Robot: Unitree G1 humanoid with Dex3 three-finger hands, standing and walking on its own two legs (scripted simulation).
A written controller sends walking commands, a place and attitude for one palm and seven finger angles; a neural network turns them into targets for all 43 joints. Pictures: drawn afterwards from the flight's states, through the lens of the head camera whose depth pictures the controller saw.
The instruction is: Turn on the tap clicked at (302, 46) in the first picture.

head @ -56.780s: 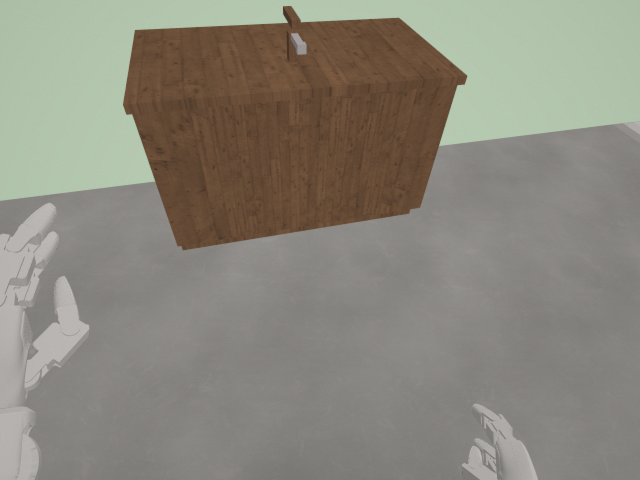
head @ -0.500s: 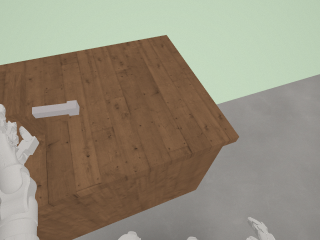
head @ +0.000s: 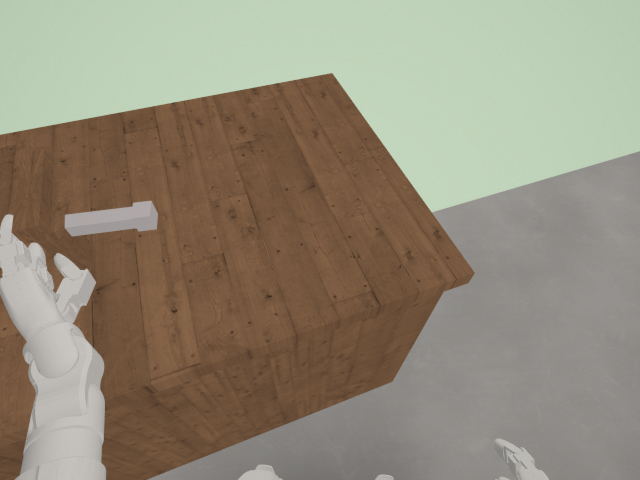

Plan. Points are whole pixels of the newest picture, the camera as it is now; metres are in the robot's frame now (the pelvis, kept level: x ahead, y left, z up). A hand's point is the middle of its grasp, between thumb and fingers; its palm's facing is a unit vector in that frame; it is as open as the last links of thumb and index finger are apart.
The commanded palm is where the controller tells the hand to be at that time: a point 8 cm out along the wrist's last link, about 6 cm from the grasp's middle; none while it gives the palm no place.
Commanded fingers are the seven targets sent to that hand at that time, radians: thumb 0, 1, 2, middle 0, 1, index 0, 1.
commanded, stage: push the lever round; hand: left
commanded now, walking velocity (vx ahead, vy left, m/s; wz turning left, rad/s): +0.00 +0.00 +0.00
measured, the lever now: (145, 216) +0.43 +0.26 +0.06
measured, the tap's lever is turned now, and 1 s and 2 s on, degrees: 80 80 80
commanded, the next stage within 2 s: none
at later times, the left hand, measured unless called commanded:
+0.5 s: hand (96, 267) +0.35 +0.30 +0.06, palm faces +0.77 -0.64 -0.06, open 8.2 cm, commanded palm +0.32 +0.29 +0.05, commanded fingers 0.00 0.90 0.90 -0.15 -0.15 -0.15 -0.15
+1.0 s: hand (100, 259) +0.36 +0.30 +0.06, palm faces +0.85 -0.53 -0.05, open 8.4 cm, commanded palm +0.34 +0.28 +0.05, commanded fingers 0.00 0.90 0.90 -0.15 -0.15 -0.15 -0.15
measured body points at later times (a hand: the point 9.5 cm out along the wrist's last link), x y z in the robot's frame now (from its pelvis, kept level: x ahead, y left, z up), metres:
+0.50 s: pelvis +0.00 +0.01 +0.00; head +0.05 +0.01 +0.45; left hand +0.31 +0.33 +0.06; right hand +0.14 -0.24 -0.12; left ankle +0.01 +0.13 -0.70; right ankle +0.01 -0.10 -0.70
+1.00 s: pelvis +0.00 +0.01 +0.00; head +0.05 +0.02 +0.45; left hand +0.31 +0.32 +0.06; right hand +0.14 -0.24 -0.12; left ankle +0.01 +0.13 -0.70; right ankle +0.01 -0.10 -0.70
